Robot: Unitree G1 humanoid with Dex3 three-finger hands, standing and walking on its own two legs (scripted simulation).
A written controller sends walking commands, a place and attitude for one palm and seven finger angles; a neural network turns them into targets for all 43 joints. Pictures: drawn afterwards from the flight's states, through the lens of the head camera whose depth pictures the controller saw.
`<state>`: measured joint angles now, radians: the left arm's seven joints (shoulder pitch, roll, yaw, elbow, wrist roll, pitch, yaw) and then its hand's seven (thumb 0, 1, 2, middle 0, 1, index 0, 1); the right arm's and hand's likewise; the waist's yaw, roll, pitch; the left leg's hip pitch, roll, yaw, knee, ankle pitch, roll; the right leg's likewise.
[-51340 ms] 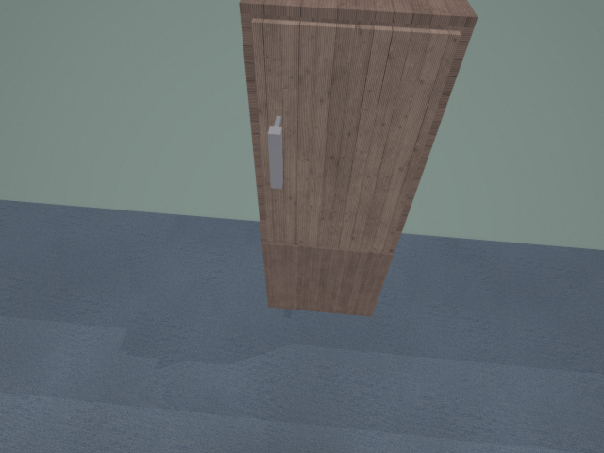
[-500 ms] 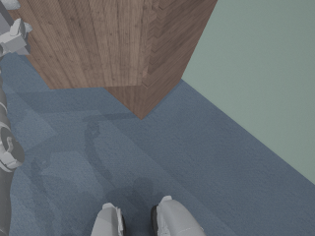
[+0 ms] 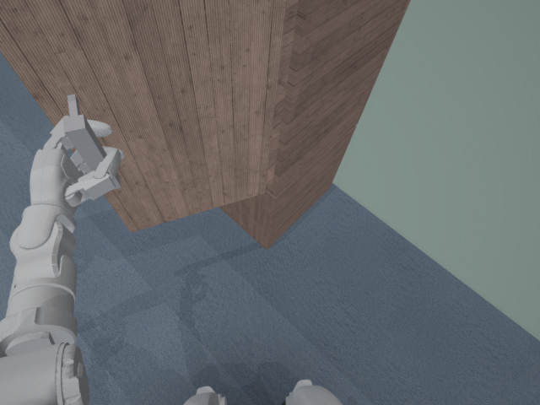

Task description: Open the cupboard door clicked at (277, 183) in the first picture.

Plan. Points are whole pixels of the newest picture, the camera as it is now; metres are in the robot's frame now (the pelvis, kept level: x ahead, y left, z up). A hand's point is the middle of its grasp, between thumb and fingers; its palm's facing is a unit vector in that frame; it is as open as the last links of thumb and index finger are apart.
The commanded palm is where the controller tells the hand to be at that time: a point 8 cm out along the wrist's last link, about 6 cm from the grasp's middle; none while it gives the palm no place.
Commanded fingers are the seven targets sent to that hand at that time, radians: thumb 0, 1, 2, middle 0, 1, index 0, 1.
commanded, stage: pull the door open along its arc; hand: left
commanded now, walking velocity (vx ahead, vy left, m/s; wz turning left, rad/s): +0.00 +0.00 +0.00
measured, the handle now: (93, 145) +0.50 +0.24 +0.05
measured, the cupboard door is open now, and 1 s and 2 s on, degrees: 64 100 100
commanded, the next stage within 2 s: open thumb and fingers to let go in 0.60 s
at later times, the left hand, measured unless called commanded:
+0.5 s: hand (176, 235) +0.34 +0.11 +0.06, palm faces +0.42 -0.91 -0.01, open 6.5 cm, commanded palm +0.27 +0.14 +0.05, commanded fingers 0.00 0.90 0.90 -0.40 -1.35 -0.40 -1.35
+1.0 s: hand (208, 247) +0.32 +0.07 +0.06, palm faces +0.44 -0.90 -0.02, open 8.2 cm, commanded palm +0.28 +0.11 +0.05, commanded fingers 0.00 -0.22 0.42 -0.32 -1.23 -0.32 -1.23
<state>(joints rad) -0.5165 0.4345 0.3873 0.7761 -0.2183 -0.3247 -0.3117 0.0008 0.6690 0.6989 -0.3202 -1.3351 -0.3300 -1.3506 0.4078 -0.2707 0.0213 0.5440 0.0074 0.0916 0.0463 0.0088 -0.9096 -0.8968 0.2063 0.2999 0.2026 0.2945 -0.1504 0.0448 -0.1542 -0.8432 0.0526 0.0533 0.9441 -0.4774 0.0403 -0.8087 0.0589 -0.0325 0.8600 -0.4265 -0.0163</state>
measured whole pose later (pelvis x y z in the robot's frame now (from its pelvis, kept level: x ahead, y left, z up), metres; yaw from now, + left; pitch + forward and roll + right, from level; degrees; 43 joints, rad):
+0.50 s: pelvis -0.02 -0.03 +0.00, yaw +4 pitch +14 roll +0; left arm -0.20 -0.02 0.04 0.43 0.00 -0.31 0.44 0.01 0.66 0.73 -0.30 -1.31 -0.30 -1.31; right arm 0.25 -0.18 0.01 0.60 -0.06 0.05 0.04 0.01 -0.91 -0.90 0.21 0.30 0.20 0.29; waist -0.04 0.04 -0.16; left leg -0.71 0.02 0.02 0.93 -0.45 0.00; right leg -0.70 0.03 -0.07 0.92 -0.46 -0.06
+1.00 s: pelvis -0.03 -0.06 +0.00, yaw +6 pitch +13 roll +2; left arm -0.24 -0.05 -0.02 0.50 -0.01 -0.36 0.48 0.01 0.35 0.66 -0.35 -1.30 -0.34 -1.29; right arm 0.20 -0.21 -0.01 0.66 -0.07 0.00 -0.01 0.01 -0.91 -0.90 0.20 0.30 0.20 0.29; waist -0.03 0.05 -0.14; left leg -0.71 0.01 -0.02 0.89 -0.40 -0.04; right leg -0.70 0.02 -0.10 0.92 -0.45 -0.09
